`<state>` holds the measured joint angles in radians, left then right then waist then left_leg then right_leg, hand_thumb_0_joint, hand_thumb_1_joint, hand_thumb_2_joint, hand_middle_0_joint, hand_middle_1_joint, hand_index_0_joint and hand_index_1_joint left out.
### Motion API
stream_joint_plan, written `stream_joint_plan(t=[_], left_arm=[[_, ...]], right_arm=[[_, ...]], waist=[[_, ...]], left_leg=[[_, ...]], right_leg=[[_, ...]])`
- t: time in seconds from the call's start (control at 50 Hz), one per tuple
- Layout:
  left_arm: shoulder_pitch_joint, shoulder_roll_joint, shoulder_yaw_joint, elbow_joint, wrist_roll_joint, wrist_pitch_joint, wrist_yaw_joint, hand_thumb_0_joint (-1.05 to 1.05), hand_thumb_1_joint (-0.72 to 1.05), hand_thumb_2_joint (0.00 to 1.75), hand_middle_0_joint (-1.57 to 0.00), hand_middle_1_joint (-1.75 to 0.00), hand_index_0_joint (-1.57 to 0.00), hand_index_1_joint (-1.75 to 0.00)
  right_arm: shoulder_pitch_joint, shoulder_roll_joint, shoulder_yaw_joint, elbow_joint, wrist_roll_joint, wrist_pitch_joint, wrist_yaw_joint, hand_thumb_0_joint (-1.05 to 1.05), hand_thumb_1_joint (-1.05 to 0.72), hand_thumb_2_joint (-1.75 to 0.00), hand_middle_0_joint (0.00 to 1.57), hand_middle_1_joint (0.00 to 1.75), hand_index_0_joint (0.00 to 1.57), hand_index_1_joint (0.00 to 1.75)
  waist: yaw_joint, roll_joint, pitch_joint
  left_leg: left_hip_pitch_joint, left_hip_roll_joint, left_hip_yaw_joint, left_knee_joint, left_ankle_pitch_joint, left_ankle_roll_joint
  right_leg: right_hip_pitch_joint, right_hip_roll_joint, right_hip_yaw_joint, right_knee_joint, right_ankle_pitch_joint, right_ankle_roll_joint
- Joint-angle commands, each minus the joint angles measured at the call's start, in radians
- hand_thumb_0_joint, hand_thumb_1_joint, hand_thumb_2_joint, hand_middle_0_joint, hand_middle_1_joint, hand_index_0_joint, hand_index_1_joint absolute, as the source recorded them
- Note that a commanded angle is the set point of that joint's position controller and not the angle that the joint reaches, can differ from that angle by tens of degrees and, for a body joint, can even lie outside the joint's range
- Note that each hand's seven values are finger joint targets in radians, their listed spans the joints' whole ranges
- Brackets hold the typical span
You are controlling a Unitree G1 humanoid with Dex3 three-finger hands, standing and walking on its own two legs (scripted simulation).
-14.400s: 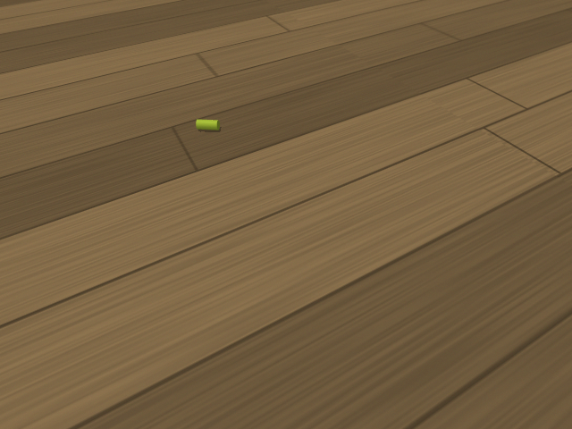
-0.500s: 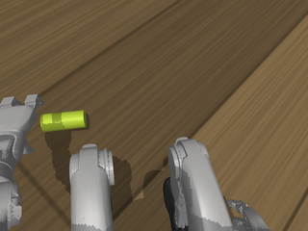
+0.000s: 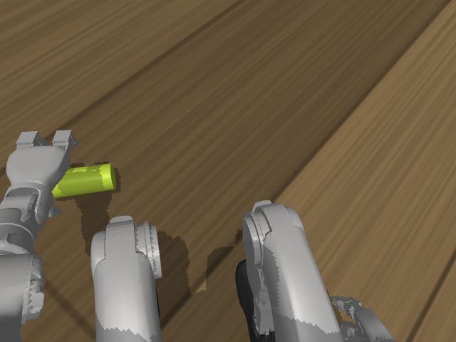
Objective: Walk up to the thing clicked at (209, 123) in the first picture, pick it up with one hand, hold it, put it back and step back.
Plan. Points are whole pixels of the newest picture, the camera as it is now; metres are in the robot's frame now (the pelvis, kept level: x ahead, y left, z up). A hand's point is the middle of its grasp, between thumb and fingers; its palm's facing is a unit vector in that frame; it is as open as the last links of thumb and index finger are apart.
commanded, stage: approach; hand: left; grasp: from above
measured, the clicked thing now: (82, 180) +0.44 +0.28 -0.29
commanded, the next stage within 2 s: close in in 0.36 s
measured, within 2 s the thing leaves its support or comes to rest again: neither
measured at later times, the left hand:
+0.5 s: hand (46, 185) +0.40 +0.31 -0.17, palm faces -0.49 -0.07 -0.87, open 13.7 cm
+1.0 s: hand (75, 181) +0.42 +0.27 -0.23, palm faces -0.44 -0.06 -0.90, open 13.8 cm
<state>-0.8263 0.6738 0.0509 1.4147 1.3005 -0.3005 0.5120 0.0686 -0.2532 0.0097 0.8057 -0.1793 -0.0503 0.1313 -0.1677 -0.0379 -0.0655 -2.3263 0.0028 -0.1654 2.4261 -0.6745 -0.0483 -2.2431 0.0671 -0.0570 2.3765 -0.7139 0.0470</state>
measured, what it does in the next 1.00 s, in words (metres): stands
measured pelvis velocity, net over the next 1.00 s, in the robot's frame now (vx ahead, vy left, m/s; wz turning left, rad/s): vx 0.00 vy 0.00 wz -0.05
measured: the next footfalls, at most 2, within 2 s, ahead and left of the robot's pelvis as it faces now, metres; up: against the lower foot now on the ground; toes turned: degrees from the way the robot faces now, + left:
none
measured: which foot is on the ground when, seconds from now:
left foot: down 0.00-1.00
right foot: down 0.00-1.00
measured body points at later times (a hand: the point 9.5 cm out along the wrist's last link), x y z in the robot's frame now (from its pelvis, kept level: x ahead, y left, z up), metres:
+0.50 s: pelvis +0.00 +0.00 +0.00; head +0.23 +0.05 +0.39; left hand +0.42 +0.31 -0.12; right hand +0.05 -0.26 -0.12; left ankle +0.08 +0.14 -0.29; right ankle +0.09 -0.12 -0.29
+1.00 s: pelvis +0.00 +0.00 -0.02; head +0.24 +0.09 +0.35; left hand +0.44 +0.28 -0.18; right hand +0.07 -0.28 -0.11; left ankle +0.08 +0.14 -0.29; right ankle +0.09 -0.12 -0.29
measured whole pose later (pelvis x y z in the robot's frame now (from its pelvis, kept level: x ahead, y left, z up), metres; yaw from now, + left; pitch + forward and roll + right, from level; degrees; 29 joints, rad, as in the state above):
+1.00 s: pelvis +0.00 +0.00 -0.02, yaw -3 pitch +30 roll -9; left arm -0.91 0.75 0.12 1.66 1.35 -0.23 0.67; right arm 0.05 -0.29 0.10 0.80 -0.25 -0.14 0.20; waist -0.28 -0.08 0.02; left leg -2.36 0.00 -0.21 2.51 -0.67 -0.05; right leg -2.27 0.09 -0.09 2.42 -0.69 0.06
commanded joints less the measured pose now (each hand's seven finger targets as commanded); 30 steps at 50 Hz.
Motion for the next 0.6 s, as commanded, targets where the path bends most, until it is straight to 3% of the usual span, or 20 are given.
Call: stream_joint_plan(t=[0.0,0.08,0.2,0.22,0.28,0.36,0.44,0.54,0.58], left_arm=[[-0.385,0.200,0.030,-0.058,-0.001,0.050,0.085,0.00,-0.51,0.98,-0.06,-1.03,-0.09,-1.00],[-0.379,0.224,0.062,0.065,0.012,0.122,0.104,0.00,-0.50,0.98,-0.07,-1.03,-0.09,-1.00],[-0.265,0.293,0.107,0.048,-0.038,0.186,0.070,0.00,-0.48,0.96,-0.08,-1.04,-0.11,-1.01],[-0.256,0.318,0.133,0.008,-0.051,0.186,0.063,0.00,-0.47,0.96,-0.09,-1.05,-0.13,-1.02],[-0.192,0.329,0.147,-0.072,-0.087,0.183,0.024,0.00,-0.47,0.96,-0.09,-1.06,-0.13,-1.02],[-0.175,0.273,0.116,-0.176,-0.128,0.139,-0.046,0.00,-0.49,0.96,-0.09,-1.05,-0.12,-1.02],[-0.247,0.195,0.039,-0.272,-0.138,0.065,-0.091,0.00,-0.50,0.99,-0.09,-1.06,-0.11,-1.04],[-0.291,0.134,-0.026,-0.134,-0.097,-0.013,-0.057,0.00,-0.50,0.95,-0.06,-1.06,-0.11,-1.02],[-0.308,0.184,0.009,-0.093,-0.055,-0.036,-0.018,0.00,-0.48,0.94,-0.06,-1.07,-0.11,-1.02]], right_arm=[[0.206,-0.245,-0.050,-0.010,0.001,-0.014,-0.016,0.00,-0.89,-0.89,0.20,0.30,0.20,0.30],[0.204,-0.249,-0.017,-0.021,-0.002,-0.020,-0.010,0.00,-0.89,-0.89,0.20,0.30,0.20,0.30],[0.175,-0.250,-0.002,-0.060,0.017,-0.031,0.008,0.00,-0.90,-0.89,0.20,0.30,0.20,0.30],[0.179,-0.247,-0.002,-0.065,0.018,-0.028,0.011,0.00,-0.90,-0.89,0.20,0.30,0.20,0.30],[0.175,-0.229,-0.010,-0.072,0.030,-0.019,0.015,0.00,-0.90,-0.89,0.20,0.30,0.20,0.30],[0.201,-0.222,-0.041,-0.061,0.039,-0.010,0.016,0.00,-0.90,-0.89,0.20,0.30,0.20,0.30],[0.246,-0.233,-0.072,-0.045,0.044,-0.005,0.010,0.00,-0.90,-0.89,0.20,0.30,0.20,0.30],[0.245,-0.245,-0.054,-0.026,0.034,-0.004,-0.003,0.00,-0.90,-0.89,0.20,0.30,0.20,0.30],[0.242,-0.255,-0.041,-0.021,0.023,-0.003,-0.005,0.00,-0.90,-0.89,0.20,0.30,0.20,0.30]], waist=[[-0.063,0.268,-0.631],[-0.067,0.270,-0.604],[-0.026,0.265,-0.634],[-0.016,0.272,-0.670],[0.013,0.252,-0.698],[-0.002,0.234,-0.672],[-0.042,0.207,-0.664],[-0.074,0.171,-0.540],[-0.070,0.192,-0.546]], left_leg=[[0.532,-0.004,0.118,-0.224,0.134,0.074],[0.493,-0.007,0.124,-0.225,0.127,0.078],[0.452,-0.008,0.135,-0.220,0.143,0.092],[0.450,-0.007,0.137,-0.219,0.158,0.092],[0.435,-0.007,0.142,-0.218,0.169,0.095],[0.428,-0.008,0.137,-0.221,0.146,0.094],[0.463,-0.004,0.116,-0.224,0.124,0.086],[0.441,-0.006,0.094,-0.223,0.080,0.074],[0.469,-0.007,0.089,-0.223,0.095,0.069]], right_leg=[[0.243,0.004,-0.101,-0.267,0.215,-0.075],[0.260,0.003,-0.104,-0.264,0.221,-0.076],[0.353,0.012,-0.089,-0.260,0.252,-0.071],[0.395,0.013,-0.085,-0.261,0.264,-0.068],[0.445,0.015,-0.071,-0.268,0.274,-0.066],[0.440,0.010,-0.064,-0.290,0.248,-0.066],[0.391,0.010,-0.077,-0.308,0.224,-0.070],[0.278,0.014,-0.109,-0.299,0.161,-0.077],[0.273,0.012,-0.122,-0.283,0.167,-0.076]])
